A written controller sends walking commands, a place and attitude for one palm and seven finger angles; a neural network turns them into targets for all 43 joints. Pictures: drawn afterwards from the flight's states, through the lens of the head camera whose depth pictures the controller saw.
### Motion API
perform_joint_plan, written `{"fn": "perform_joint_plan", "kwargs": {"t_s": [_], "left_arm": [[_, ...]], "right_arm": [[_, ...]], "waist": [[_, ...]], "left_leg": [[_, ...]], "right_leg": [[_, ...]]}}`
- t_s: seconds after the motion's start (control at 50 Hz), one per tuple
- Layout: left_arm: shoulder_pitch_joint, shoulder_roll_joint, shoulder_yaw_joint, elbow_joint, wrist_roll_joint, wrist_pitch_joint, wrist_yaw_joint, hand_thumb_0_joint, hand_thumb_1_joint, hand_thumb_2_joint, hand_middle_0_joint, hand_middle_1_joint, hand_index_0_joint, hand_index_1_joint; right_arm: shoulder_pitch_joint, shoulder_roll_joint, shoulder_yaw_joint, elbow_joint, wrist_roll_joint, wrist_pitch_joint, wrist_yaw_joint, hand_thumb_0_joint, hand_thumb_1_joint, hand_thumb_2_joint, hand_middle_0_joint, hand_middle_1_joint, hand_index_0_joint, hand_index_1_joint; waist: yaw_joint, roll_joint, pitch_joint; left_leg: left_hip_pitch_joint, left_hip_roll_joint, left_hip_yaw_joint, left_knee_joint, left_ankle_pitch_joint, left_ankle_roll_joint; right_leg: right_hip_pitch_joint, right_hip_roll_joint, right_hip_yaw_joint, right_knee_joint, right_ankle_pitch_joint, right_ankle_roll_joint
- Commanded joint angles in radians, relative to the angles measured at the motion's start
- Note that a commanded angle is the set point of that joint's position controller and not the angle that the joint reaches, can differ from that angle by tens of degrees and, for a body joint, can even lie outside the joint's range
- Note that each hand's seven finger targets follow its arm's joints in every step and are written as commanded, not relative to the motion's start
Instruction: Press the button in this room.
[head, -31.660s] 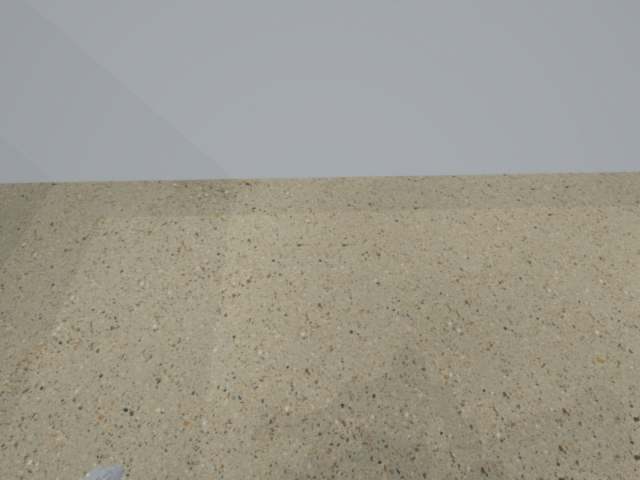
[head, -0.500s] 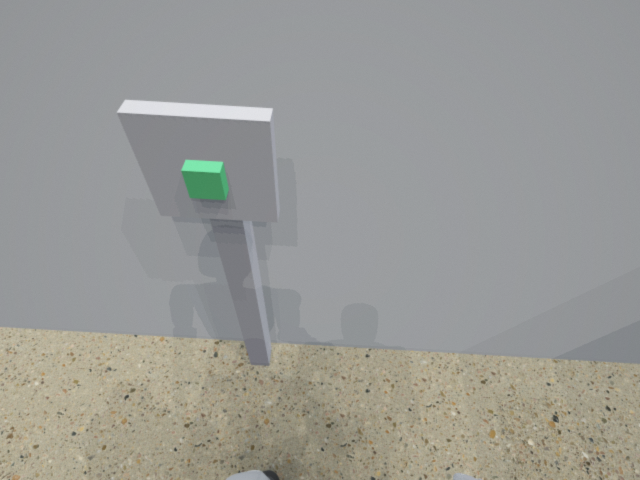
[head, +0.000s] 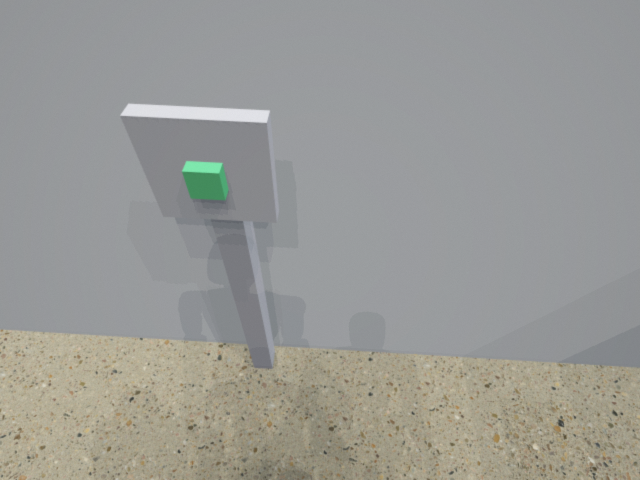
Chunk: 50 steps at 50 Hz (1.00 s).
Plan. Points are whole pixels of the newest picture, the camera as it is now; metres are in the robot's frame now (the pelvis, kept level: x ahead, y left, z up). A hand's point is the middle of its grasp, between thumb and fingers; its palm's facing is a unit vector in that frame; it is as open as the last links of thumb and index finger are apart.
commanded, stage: come to a stop and stand still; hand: left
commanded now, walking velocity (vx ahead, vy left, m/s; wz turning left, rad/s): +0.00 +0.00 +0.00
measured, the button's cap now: (206, 179) +0.51 +0.21 +0.08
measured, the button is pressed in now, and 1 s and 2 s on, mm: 0 0 0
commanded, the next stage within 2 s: look again from close up in 0.50 s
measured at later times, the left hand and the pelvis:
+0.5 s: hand out of the picture +0.05 +0.22 -0.17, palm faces -0.02 -0.98 -0.20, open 7.4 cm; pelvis +0.01 +0.04 +0.00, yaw -2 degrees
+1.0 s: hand out of the picture +0.00 +0.18 -0.17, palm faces -0.01 -0.99 -0.15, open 7.4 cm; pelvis +0.01 +0.02 +0.01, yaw -2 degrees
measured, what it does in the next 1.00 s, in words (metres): stands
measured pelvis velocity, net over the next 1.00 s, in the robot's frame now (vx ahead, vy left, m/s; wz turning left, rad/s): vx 0.01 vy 0.02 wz -0.04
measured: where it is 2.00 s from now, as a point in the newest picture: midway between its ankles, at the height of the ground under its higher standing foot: outside the picture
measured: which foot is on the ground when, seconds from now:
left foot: down 0.00-1.00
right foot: down 0.00-1.00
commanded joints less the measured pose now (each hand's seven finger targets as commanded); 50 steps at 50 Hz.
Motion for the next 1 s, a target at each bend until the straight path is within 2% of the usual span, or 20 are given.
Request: {"fn": "perform_joint_plan", "kwargs": {"t_s": [0.0,0.02,0.04,0.08,0.1,0.12,0.18,0.2,0.22,0.34,0.38,0.42,0.56,0.62,0.78,0.94,0.98], "left_arm": [[0.007,0.132,0.014,-0.057,-0.005,-0.018,0.010,0.000,0.900,0.900,-0.200,-0.300,-0.200,-0.300],[0.010,0.125,0.009,-0.050,-0.005,-0.011,0.010,0.000,0.900,0.900,-0.200,-0.300,-0.200,-0.300],[0.012,0.116,0.004,-0.044,-0.007,-0.005,0.010,0.000,0.900,0.900,-0.200,-0.300,-0.200,-0.300],[0.005,0.106,-0.001,-0.041,-0.007,0.006,0.008,0.000,0.900,0.900,-0.200,-0.300,-0.200,-0.300],[-0.004,0.108,-0.002,-0.044,-0.007,0.011,0.007,0.000,0.900,0.900,-0.200,-0.300,-0.200,-0.300],[-0.013,0.112,-0.002,-0.046,-0.006,0.013,0.006,0.000,0.900,0.900,-0.200,-0.300,-0.200,-0.300],[-0.024,0.122,-0.002,-0.056,-0.006,0.024,0.003,0.000,0.900,0.900,-0.200,-0.300,-0.200,-0.300],[-0.024,0.121,-0.001,-0.057,-0.006,0.026,0.002,0.000,0.900,0.900,-0.200,-0.300,-0.200,-0.300],[-0.027,0.124,-0.002,-0.059,-0.005,0.026,0.001,0.000,0.900,0.900,-0.200,-0.300,-0.200,-0.300],[-0.036,0.136,0.000,-0.063,-0.008,0.024,-0.001,0.000,0.900,0.900,-0.200,-0.300,-0.200,-0.300],[-0.041,0.141,0.000,-0.061,-0.010,0.024,0.000,0.000,0.900,0.900,-0.200,-0.300,-0.200,-0.300],[-0.045,0.141,0.001,-0.058,-0.010,0.025,0.002,0.000,0.900,0.900,-0.200,-0.300,-0.200,-0.300],[-0.037,0.134,0.000,-0.040,-0.010,0.025,0.002,0.000,0.900,0.900,-0.200,-0.300,-0.200,-0.300],[-0.033,0.128,-0.002,-0.030,-0.009,0.026,0.002,0.000,0.900,0.900,-0.200,-0.300,-0.200,-0.300],[-0.007,0.113,-0.003,-0.008,-0.009,0.021,0.002,0.000,0.900,0.900,-0.200,-0.300,-0.200,-0.300],[0.016,0.102,-0.005,0.005,-0.008,0.011,0.003,0.000,0.900,0.900,-0.200,-0.300,-0.200,-0.300],[0.016,0.100,-0.005,0.010,-0.009,0.011,0.003,0.000,0.900,0.900,-0.200,-0.300,-0.200,-0.300]], "right_arm": [[0.048,-0.067,0.016,-0.055,0.004,-0.051,-0.010,0.000,-0.900,-0.900,0.200,0.300,0.200,0.300],[0.041,-0.082,0.016,-0.053,0.005,-0.053,-0.014,0.000,-0.900,-0.900,0.200,0.300,0.200,0.300],[0.033,-0.087,0.016,-0.055,0.005,-0.052,-0.018,0.000,-0.900,-0.900,0.200,0.300,0.200,0.300],[0.023,-0.091,0.015,-0.049,0.006,-0.049,-0.022,0.000,-0.900,-0.900,0.200,0.300,0.200,0.300],[0.017,-0.095,0.016,-0.048,0.005,-0.047,-0.021,0.000,-0.900,-0.900,0.200,0.300,0.200,0.300],[0.017,-0.097,0.017,-0.043,0.004,-0.048,-0.019,0.000,-0.900,-0.900,0.200,0.300,0.200,0.300],[0.005,-0.104,0.019,-0.040,0.003,-0.045,-0.020,0.000,-0.900,-0.900,0.200,0.300,0.200,0.300],[-0.001,-0.103,0.018,-0.039,0.002,-0.045,-0.020,0.000,-0.900,-0.900,0.200,0.300,0.200,0.300],[0.001,-0.107,0.018,-0.036,0.002,-0.046,-0.019,0.000,-0.900,-0.900,0.200,0.300,0.200,0.300],[0.001,-0.110,0.020,-0.021,0.003,-0.054,-0.023,0.000,-0.900,-0.900,0.200,0.300,0.200,0.300],[0.007,-0.109,0.020,-0.011,0.004,-0.056,-0.026,0.000,-0.900,-0.900,0.200,0.300,0.200,0.300],[0.010,-0.107,0.019,-0.003,0.004,-0.055,-0.028,0.000,-0.900,-0.900,0.200,0.300,0.200,0.300],[0.003,-0.093,0.017,0.023,0.007,-0.053,-0.028,0.000,-0.900,-0.900,0.200,0.300,0.200,0.300],[0.006,-0.086,0.018,0.036,0.008,-0.051,-0.029,0.000,-0.900,-0.900,0.200,0.300,0.200,0.300],[0.007,-0.066,0.018,0.058,0.010,-0.051,-0.029,0.000,-0.900,-0.900,0.200,0.300,0.200,0.300],[0.011,-0.050,0.016,0.074,0.011,-0.052,-0.030,0.000,-0.900,-0.900,0.200,0.300,0.200,0.300],[0.013,-0.045,0.017,0.080,0.012,-0.052,-0.031,0.000,-0.900,-0.900,0.200,0.300,0.200,0.300]], "waist": [[-0.006,0.119,-0.065],[0.001,0.132,-0.056],[0.004,0.088,-0.033],[0.005,-0.010,0.014],[0.003,-0.027,0.045],[0.004,0.008,0.050],[0.008,0.019,0.088],[0.011,0.009,0.089],[0.010,0.033,0.077],[0.009,-0.010,0.011],[0.007,0.010,-0.005],[0.006,0.002,-0.005],[0.006,0.002,0.010],[0.006,-0.002,0.040],[0.004,-0.020,0.044],[0.002,-0.024,0.027],[0.001,-0.022,0.043]], "left_leg": [[0.031,0.092,-0.103,-0.097,0.399,0.040],[0.030,0.109,-0.120,-0.101,0.469,0.054],[0.019,0.117,-0.124,-0.114,0.466,0.063],[-0.009,0.105,-0.124,-0.141,0.372,0.062],[-0.022,0.099,-0.124,-0.160,0.323,0.059],[-0.027,0.100,-0.132,-0.179,0.332,0.061],[-0.038,0.099,-0.142,-0.238,0.247,0.061],[-0.034,0.100,-0.146,-0.251,0.224,0.063],[-0.021,0.099,-0.148,-0.256,0.236,0.063],[0.069,0.093,-0.113,-0.226,0.409,0.059],[0.101,0.090,-0.101,-0.214,0.490,0.054],[0.115,0.092,-0.099,-0.206,0.524,0.055],[0.107,0.084,-0.080,-0.208,0.456,0.053],[0.091,0.084,-0.078,-0.218,0.423,0.053],[0.087,0.079,-0.066,-0.225,0.324,0.051],[0.106,0.078,-0.054,-0.210,0.325,0.046],[0.100,0.079,-0.053,-0.215,0.314,0.044]], "right_leg": [[0.038,-0.095,0.094,-0.012,0.228,-0.057],[0.040,-0.077,0.073,-0.005,0.167,-0.045],[0.036,-0.065,0.062,-0.009,0.121,-0.037],[0.031,-0.067,0.070,-0.030,0.105,-0.032],[0.020,-0.068,0.072,-0.035,0.098,-0.029],[0.024,-0.066,0.069,-0.028,0.095,-0.027],[0.011,-0.062,0.064,-0.034,0.055,-0.019],[0.009,-0.063,0.066,-0.040,0.056,-0.019],[0.013,-0.063,0.067,-0.039,0.061,-0.019],[0.039,-0.077,0.081,-0.053,0.150,-0.015],[0.045,-0.081,0.079,-0.048,0.180,-0.013],[0.049,-0.081,0.077,-0.051,0.187,-0.011],[0.062,-0.089,0.085,-0.071,0.212,-0.010],[0.057,-0.087,0.087,-0.080,0.206,-0.010],[0.056,-0.092,0.104,-0.107,0.214,-0.015],[0.058,-0.099,0.115,-0.120,0.267,-0.022],[0.051,-0.096,0.115,-0.122,0.259,-0.022]]}}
